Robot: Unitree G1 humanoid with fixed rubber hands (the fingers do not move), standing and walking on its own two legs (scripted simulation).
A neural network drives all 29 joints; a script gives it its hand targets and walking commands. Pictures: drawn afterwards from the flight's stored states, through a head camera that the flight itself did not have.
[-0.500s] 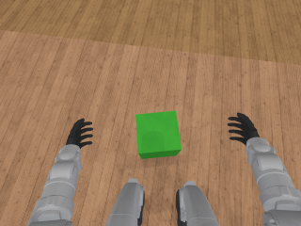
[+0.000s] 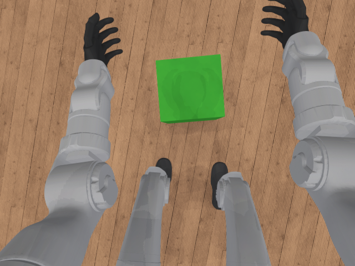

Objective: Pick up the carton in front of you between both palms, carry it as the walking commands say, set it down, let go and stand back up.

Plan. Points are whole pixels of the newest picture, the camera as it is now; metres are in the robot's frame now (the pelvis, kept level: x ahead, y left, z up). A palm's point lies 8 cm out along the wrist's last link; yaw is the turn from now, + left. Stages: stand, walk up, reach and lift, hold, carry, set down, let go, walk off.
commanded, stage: reach and lift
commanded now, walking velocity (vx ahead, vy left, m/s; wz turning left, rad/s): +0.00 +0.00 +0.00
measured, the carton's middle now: (189, 94) +0.49 +0.03 -0.51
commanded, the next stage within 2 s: none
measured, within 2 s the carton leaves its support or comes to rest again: leaves its support in 1.60 s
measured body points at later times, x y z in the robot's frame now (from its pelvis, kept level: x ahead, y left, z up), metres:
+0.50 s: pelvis -0.01 +0.01 -0.18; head +0.34 +0.01 +0.10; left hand +0.48 +0.23 -0.35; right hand +0.53 -0.16 -0.35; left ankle +0.09 +0.13 -0.60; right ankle +0.08 -0.12 -0.60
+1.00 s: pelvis -0.03 +0.00 -0.26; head +0.35 +0.01 -0.01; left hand +0.50 +0.21 -0.45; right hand +0.53 -0.15 -0.45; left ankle +0.08 +0.13 -0.60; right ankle +0.08 -0.12 -0.60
